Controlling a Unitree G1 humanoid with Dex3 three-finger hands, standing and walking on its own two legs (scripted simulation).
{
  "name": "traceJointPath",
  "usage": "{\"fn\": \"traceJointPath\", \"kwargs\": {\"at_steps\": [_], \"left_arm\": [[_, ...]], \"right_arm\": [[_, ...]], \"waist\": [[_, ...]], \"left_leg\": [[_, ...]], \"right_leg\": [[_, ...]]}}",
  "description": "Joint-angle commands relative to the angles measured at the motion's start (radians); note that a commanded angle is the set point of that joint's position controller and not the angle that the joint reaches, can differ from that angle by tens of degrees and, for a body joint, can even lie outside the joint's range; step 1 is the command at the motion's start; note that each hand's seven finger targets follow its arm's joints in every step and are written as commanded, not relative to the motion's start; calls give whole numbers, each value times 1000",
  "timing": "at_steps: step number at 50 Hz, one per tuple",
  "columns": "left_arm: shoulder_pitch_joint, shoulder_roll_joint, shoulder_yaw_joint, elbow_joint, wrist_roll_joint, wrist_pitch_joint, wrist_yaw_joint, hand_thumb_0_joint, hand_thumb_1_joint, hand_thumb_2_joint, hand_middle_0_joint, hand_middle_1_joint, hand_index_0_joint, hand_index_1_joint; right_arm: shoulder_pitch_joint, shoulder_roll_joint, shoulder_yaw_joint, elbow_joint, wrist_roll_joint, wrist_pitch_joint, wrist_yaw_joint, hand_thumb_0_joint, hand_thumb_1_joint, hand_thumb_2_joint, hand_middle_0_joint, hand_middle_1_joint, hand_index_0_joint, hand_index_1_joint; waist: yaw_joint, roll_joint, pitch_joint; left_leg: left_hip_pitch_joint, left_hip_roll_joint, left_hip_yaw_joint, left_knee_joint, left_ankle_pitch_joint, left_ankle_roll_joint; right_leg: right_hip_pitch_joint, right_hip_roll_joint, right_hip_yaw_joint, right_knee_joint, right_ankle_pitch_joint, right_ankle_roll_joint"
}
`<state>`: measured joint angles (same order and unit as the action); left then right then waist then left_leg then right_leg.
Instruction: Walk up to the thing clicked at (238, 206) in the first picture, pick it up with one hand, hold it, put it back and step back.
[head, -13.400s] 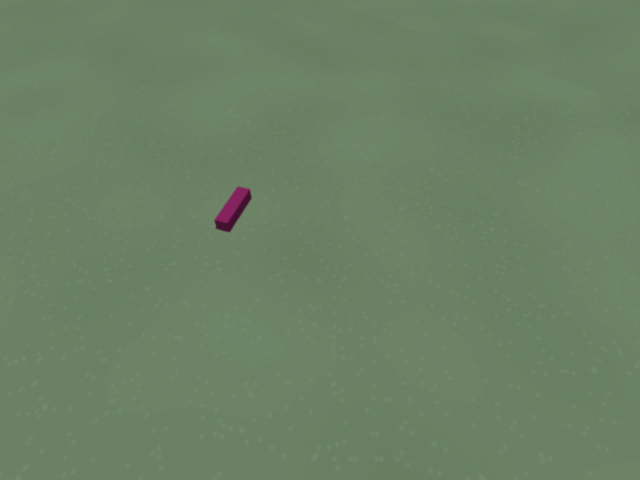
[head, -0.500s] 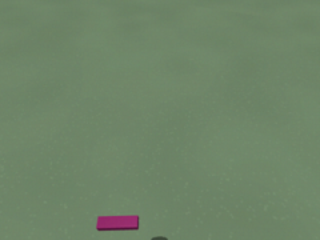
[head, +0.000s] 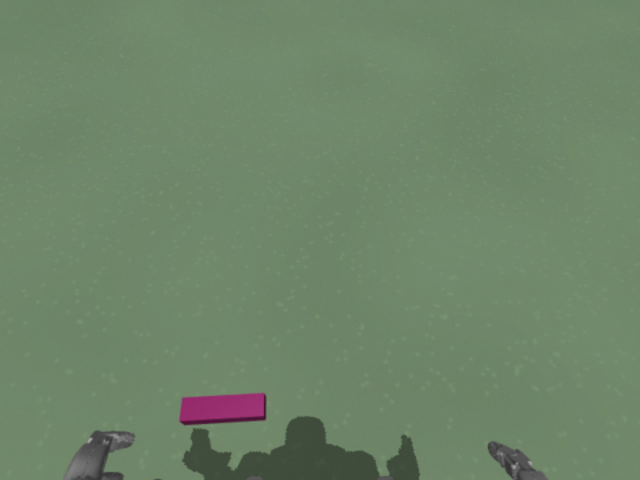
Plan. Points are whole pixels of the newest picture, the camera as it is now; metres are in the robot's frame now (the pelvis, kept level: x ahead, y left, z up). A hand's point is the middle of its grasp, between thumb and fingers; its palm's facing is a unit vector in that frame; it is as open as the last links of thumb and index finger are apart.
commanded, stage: rise first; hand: left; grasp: from above
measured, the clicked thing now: (224, 409) +0.37 +0.25 -0.72
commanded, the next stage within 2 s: none
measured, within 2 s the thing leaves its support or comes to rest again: neither
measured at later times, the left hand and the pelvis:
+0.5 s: hand out of the picture +0.12 +0.27 -0.23, palm faces -0.21 -0.85 -0.49, open 14.1 cm; pelvis -0.01 +0.00 -0.10, yaw +0 degrees
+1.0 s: hand (161, 453) +0.23 +0.31 -0.43, palm faces -0.45 -0.41 -0.79, open 14.1 cm; pelvis -0.07 -0.01 -0.29, yaw -2 degrees
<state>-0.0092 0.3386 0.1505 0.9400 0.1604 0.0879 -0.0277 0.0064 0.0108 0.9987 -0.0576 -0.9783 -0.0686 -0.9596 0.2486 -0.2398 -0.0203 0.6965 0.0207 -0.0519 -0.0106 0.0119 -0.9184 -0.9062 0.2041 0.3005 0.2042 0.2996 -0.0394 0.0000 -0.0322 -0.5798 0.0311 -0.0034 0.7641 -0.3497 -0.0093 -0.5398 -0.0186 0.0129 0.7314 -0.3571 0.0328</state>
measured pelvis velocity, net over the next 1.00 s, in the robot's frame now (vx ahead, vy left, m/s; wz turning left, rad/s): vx -0.07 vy -0.01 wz -0.04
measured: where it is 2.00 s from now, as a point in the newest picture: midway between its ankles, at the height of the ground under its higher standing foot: outside the picture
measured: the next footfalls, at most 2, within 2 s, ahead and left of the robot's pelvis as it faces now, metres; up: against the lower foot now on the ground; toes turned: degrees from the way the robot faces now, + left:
none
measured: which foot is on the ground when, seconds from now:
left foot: down 0.00-1.00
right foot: down 0.00-1.00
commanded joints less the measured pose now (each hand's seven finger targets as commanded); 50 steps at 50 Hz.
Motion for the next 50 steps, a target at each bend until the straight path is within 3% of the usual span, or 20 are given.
{"fn": "traceJointPath", "kwargs": {"at_steps": [1,3,7,14,15,18,21,23,26,27,29,33,38,40,42,48,49,50], "left_arm": [[47,200,77,-124,47,9,22,0,-531,1000,-59,-1094,-59,-1094],[48,204,80,-245,61,-10,21,0,-526,1000,-58,-1093,-56,-1094],[113,198,83,-371,82,-14,17,0,-520,1020,-54,-1078,-44,-1088],[230,204,95,-503,116,33,19,0,-530,999,-60,-1076,-56,-1080],[237,185,78,-521,121,37,19,0,-558,990,-66,-1079,-63,-1081],[267,200,97,-562,131,39,22,0,-566,985,-71,-1073,-69,-1075],[311,190,85,-623,146,36,19,0,-581,979,-79,-1071,-76,-1073],[293,202,84,-654,155,36,19,0,-579,979,-81,-1070,-78,-1071],[204,225,84,-610,198,8,26,0,-590,976,-82,-1070,-79,-1071],[185,241,92,-595,214,-8,27,0,-579,975,-80,-1062,-77,-1064],[138,254,90,-535,262,-50,31,0,-574,984,-78,-1053,-72,-1057],[39,296,84,-475,350,-159,36,0,-537,966,-94,-1051,-94,-1050],[-102,402,122,-417,471,-271,81,0,-568,995,-91,-1060,-88,-1063],[-142,419,129,-360,509,-290,107,0,-568,997,-89,-1063,-89,-1063],[-200,476,161,-332,546,-309,128,0,-582,1011,-87,-1059,-83,-1064],[-366,529,149,-253,626,-345,153,0,-580,1034,-76,-1047,-70,-1054],[-422,546,145,-262,646,-356,155,0,-584,1044,-73,-1041,-64,-1051],[-438,586,166,-231,661,-361,160,0,-588,1048,-70,-1038,-59,-1050]], "right_arm": [[-10,-173,-78,-152,-5,-62,-4,0,-883,-897,200,300,200,300],[-4,-165,-83,-173,-10,-75,-2,0,-883,-898,200,300,200,300],[-13,-162,-90,-204,-14,-92,-5,0,-895,-902,200,300,200,300],[-30,-155,-87,-236,-16,-104,-7,0,-903,-902,200,300,200,300],[-39,-153,-86,-247,-16,-109,-6,0,-910,-904,200,300,200,300],[-70,-152,-82,-265,-20,-117,-1,0,-917,-906,200,300,200,300],[-78,-153,-84,-282,-18,-126,6,0,-924,-907,201,300,200,300],[-81,-154,-83,-287,-17,-131,7,0,-924,-907,201,300,200,300],[-100,-159,-79,-269,-16,-143,10,0,-925,-907,201,300,200,300],[-104,-161,-83,-266,-17,-146,11,0,-920,-906,201,300,200,300],[-110,-170,-84,-254,-19,-154,17,0,-905,-902,201,300,200,300],[-119,-183,-91,-221,-21,-167,27,0,-904,-901,201,300,200,300],[-123,-215,-102,-177,-25,-162,38,0,-927,-909,201,300,200,300],[-123,-221,-103,-158,-30,-153,44,0,-927,-909,201,300,200,300],[-118,-228,-107,-136,-33,-142,49,0,-927,-911,201,300,200,300],[-87,-231,-116,-94,-49,-109,62,0,-916,-908,200,300,200,300],[-78,-232,-116,-90,-52,-104,63,0,-911,-906,201,300,200,300],[-70,-237,-115,-84,-52,-99,64,0,-906,-905,200,300,200,300]], "waist": [[28,14,-210],[35,49,-285],[26,76,-328],[12,68,-350],[9,64,-359],[27,89,-350],[30,104,-386],[17,94,-394],[-1,84,-387],[6,80,-388],[0,65,-409],[13,79,-494],[38,128,-607],[36,112,-622],[60,125,-667],[55,90,-738],[40,97,-754],[46,76,-752]], "left_leg": [[1,-27,16,35,150,9],[-11,-20,13,93,200,7],[-47,-7,-1,164,224,6],[-164,-9,-4,266,158,16],[-179,-8,-7,281,145,16],[-244,-7,-26,316,92,12],[-275,-7,-35,352,64,10],[-318,-10,-35,388,39,14],[-406,-11,-40,469,22,16],[-436,-12,-42,494,-3,18],[-509,-18,-46,555,-31,19],[-615,-26,-30,677,-55,22],[-674,-18,-48,803,-49,11],[-728,-17,-48,849,-58,12],[-756,-17,-46,896,-51,12],[-883,-21,-23,1034,-111,29],[-909,-23,-20,1054,-124,30],[-936,-24,-19,1065,-150,34]], "right_leg": [[-52,37,-50,43,112,-47],[-85,35,-48,113,153,-49],[-178,35,-50,197,147,-51],[-262,32,-47,274,116,-48],[-281,32,-47,290,105,-48],[-367,31,-54,351,37,-54],[-423,33,-55,408,17,-55],[-450,33,-55,432,8,-53],[-554,32,-50,510,-13,-55],[-589,30,-49,534,-35,-54],[-651,30,-48,595,-55,-54],[-760,33,-35,703,-69,-55],[-924,33,-47,858,-83,-57],[-967,37,-57,901,-93,-58],[-1005,38,-60,948,-92,-58],[-1056,46,-70,1018,-132,-54],[-1059,47,-72,1032,-137,-53],[-1060,48,-75,1035,-160,-52]]}}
